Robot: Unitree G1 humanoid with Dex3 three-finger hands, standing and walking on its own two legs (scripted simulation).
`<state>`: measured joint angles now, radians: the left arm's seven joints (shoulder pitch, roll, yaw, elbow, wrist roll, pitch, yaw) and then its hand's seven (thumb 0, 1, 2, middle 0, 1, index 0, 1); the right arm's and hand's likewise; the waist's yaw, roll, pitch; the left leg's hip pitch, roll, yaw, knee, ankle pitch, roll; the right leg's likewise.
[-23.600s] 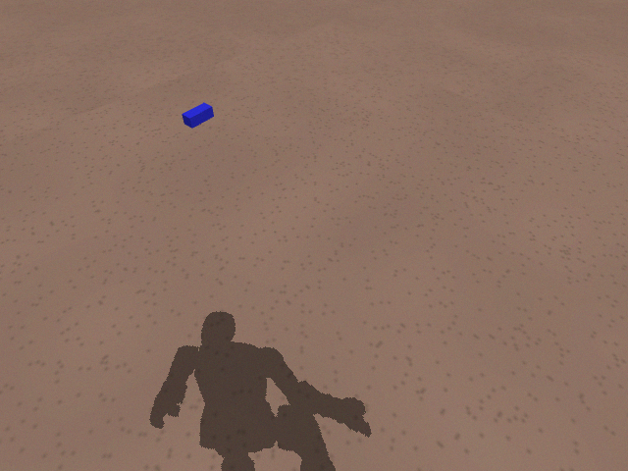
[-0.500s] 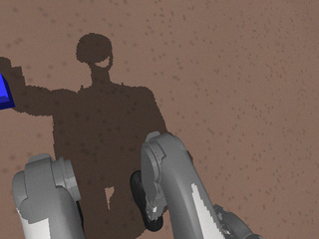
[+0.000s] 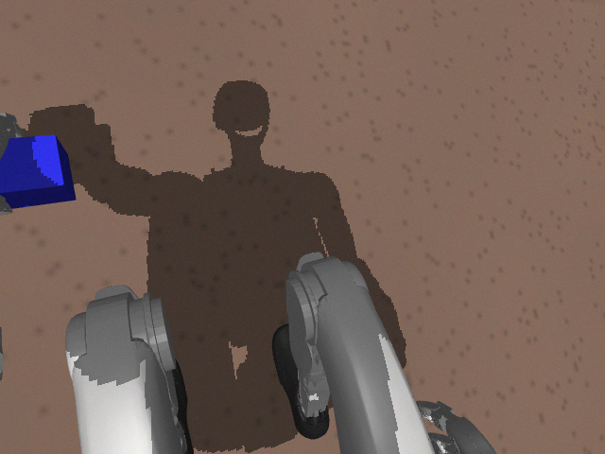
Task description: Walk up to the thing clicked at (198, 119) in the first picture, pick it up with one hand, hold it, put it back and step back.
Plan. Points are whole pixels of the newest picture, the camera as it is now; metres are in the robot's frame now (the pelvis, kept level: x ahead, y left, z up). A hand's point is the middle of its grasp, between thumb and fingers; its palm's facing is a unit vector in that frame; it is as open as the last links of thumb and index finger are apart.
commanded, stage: lift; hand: left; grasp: from above
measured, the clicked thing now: out of the picture +0.48 +0.33 -0.18
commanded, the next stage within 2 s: hold in 1.64 s
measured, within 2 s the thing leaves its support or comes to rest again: neither
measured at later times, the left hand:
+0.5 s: hand out of the picture +0.41 +0.33 -0.03, palm faces -0.44 -0.10 -0.89, open 9.8 cm
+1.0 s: hand out of the picture +0.34 +0.30 +0.18, palm faces -0.42 -0.14 -0.90, open 9.8 cm
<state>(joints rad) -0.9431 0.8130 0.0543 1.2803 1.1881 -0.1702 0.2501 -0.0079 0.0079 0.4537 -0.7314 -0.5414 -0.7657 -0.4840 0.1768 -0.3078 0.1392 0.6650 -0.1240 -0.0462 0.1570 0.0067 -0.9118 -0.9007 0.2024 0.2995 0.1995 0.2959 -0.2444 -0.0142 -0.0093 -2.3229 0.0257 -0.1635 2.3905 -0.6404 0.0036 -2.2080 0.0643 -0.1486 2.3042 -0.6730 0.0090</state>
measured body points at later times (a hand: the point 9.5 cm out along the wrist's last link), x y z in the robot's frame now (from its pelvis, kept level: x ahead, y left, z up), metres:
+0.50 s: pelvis +0.00 +0.00 +0.08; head +0.19 +0.07 +0.48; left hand +0.43 +0.33 +0.02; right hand +0.10 -0.26 -0.03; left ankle +0.08 +0.13 -0.30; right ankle +0.10 -0.11 -0.30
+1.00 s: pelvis +0.01 +0.00 +0.26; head +0.12 +0.04 +0.69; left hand +0.36 +0.31 +0.23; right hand +0.16 -0.24 +0.14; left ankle +0.08 +0.13 -0.30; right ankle +0.10 -0.11 -0.30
